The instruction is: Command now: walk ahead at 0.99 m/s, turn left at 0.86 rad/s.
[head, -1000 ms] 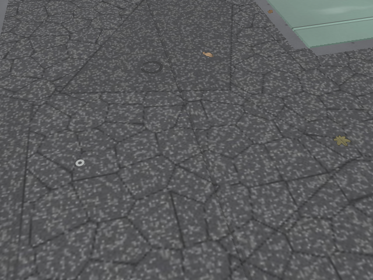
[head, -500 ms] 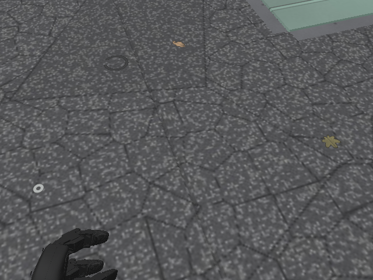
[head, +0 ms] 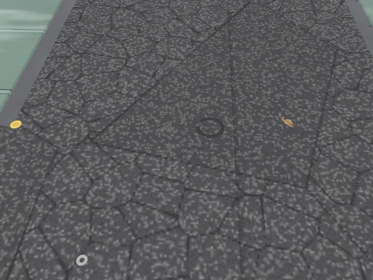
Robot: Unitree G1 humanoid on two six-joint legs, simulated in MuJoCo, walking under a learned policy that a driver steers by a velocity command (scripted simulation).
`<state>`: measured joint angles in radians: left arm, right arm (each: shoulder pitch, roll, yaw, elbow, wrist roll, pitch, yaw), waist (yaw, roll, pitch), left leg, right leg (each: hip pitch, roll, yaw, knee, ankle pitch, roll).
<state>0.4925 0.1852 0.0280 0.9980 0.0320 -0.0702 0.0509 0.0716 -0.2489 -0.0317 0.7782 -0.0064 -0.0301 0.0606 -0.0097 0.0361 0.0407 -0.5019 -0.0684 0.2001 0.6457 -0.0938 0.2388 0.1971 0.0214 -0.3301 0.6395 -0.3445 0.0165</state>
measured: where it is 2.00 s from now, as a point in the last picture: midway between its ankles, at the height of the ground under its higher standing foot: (201, 133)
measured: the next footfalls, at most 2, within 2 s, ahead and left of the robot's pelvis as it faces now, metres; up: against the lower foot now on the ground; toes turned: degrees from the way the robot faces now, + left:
right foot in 0.42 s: +0.64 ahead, -0.08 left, +0.00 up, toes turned +7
left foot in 0.86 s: +1.06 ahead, +0.10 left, +0.00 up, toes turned -13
